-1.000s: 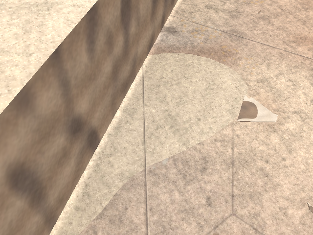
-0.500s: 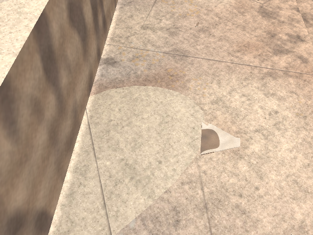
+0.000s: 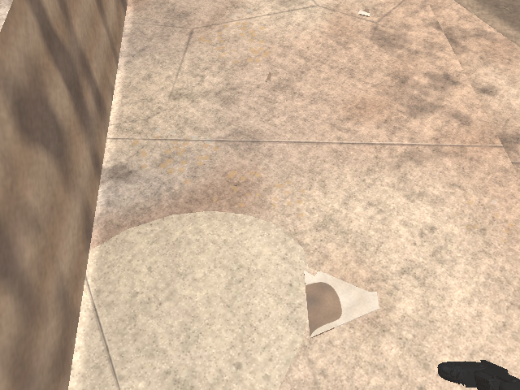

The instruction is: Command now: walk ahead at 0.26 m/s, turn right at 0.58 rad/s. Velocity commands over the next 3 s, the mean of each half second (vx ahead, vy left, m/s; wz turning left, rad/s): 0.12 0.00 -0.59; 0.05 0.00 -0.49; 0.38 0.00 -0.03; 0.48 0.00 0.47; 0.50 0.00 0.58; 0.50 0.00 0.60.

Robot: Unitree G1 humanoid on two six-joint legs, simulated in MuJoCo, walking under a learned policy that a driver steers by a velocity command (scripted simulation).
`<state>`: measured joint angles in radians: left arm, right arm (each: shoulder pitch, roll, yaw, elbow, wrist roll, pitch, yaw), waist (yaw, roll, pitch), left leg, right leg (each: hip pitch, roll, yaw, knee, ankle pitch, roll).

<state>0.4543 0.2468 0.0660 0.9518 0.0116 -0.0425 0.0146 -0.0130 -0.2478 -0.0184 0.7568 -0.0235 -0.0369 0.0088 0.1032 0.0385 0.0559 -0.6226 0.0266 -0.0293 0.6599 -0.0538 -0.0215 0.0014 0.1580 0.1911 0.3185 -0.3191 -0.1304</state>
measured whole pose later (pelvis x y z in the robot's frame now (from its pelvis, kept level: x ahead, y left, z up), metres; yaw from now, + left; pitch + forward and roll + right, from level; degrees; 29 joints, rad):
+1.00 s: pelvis +0.10 +0.00 +0.00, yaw -31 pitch +1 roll -1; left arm 0.27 0.27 0.06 0.80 0.03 0.05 0.00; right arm 0.22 -0.25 -0.03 0.78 -0.02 0.03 -0.02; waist 0.01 -0.01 -0.01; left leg -0.24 -0.02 0.00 0.54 -0.38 0.03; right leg -0.31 0.14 0.13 0.53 -0.26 -0.07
